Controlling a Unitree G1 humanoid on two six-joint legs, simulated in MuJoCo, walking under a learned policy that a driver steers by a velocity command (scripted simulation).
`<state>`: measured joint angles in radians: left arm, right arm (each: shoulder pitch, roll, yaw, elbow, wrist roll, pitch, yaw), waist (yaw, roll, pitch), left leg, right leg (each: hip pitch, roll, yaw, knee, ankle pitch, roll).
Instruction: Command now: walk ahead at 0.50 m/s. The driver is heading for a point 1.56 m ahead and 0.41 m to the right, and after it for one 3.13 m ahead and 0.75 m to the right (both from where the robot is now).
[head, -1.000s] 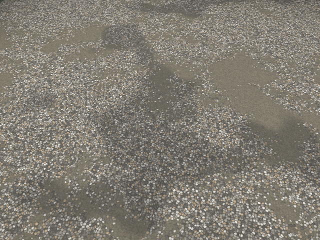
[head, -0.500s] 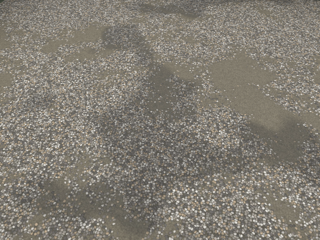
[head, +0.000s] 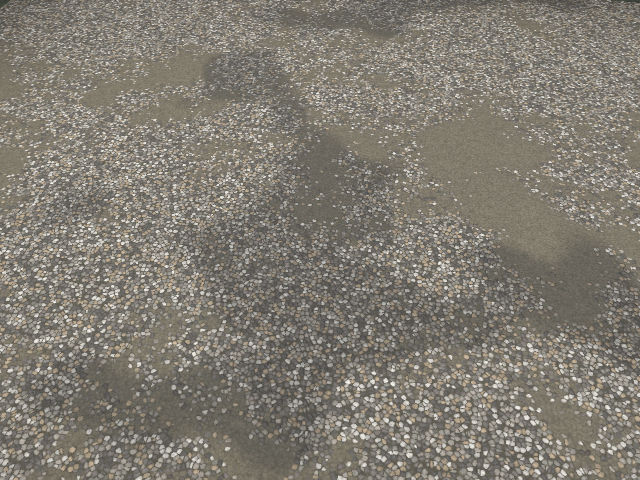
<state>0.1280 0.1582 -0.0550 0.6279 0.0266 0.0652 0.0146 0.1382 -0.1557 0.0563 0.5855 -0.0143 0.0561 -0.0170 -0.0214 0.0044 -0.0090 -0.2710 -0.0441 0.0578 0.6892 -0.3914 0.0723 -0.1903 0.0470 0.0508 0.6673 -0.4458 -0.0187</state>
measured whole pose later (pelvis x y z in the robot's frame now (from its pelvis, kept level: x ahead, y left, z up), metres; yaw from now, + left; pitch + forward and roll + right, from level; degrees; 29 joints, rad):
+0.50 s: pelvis +0.00 +0.00 +0.00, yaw +0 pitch -2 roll +0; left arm 0.13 0.16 -0.06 0.63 0.03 0.07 0.01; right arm 0.14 -0.16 0.06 0.59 -0.01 0.06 -0.02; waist -0.02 0.00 -0.01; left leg -0.27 -0.04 0.06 0.69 -0.39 0.07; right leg -0.19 0.05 0.05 0.67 -0.45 -0.02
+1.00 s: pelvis +0.00 +0.00 +0.00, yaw +0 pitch -2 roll +0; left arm 0.13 0.16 -0.06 0.62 0.03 0.07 0.01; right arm 0.14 -0.16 0.06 0.58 -0.02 0.06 -0.01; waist -0.02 0.01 -0.01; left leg -0.28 -0.04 0.06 0.69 -0.39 0.07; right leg -0.19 0.05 0.05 0.67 -0.45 -0.02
